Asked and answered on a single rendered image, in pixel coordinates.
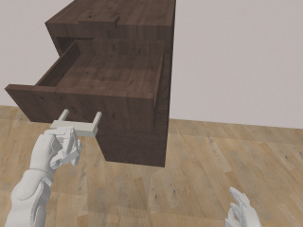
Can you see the handle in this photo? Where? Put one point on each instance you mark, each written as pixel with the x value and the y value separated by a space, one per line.
pixel 81 128
pixel 98 23

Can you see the robot left forearm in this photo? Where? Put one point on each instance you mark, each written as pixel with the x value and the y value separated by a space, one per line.
pixel 29 199

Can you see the left robot hand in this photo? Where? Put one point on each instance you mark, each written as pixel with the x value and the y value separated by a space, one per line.
pixel 48 153

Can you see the cabinet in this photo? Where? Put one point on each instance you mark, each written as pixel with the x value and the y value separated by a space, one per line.
pixel 141 21

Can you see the drawer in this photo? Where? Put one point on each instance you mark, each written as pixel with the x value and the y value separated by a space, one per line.
pixel 121 80

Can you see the right robot hand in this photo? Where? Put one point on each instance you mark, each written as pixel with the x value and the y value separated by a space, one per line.
pixel 247 216

